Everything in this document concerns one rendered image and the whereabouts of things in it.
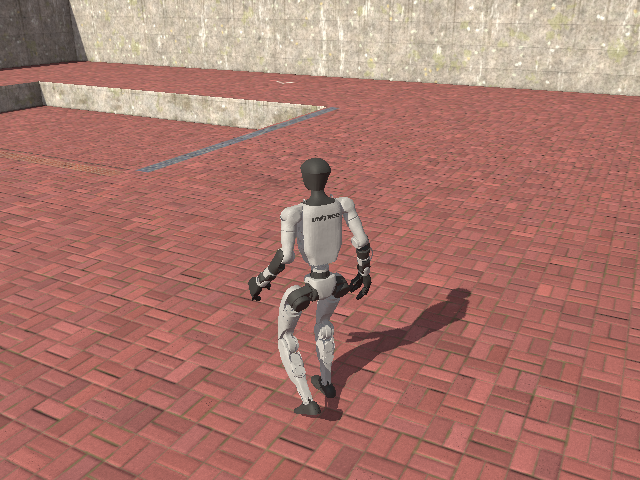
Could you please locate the robot left shin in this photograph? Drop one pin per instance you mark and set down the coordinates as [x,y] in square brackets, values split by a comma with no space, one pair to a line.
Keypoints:
[294,367]

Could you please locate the left robot forearm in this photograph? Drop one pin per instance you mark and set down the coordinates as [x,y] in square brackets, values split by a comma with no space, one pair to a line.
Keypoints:
[272,270]

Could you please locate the robot left upper arm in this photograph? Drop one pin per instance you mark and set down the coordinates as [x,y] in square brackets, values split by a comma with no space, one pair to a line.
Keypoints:
[290,216]

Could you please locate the robot right upper arm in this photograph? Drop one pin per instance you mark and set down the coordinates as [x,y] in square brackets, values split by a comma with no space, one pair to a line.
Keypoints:
[354,223]

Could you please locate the humanoid robot torso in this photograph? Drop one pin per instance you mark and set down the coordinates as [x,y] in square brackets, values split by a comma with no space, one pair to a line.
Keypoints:
[319,239]

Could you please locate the left robot hand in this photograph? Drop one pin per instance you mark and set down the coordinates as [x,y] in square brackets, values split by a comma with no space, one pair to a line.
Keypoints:
[255,289]

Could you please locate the right robot forearm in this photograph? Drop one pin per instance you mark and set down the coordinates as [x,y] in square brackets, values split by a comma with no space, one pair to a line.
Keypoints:
[363,260]

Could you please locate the right robot hand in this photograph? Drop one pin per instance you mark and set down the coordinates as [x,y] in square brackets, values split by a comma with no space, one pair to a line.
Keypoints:
[357,281]

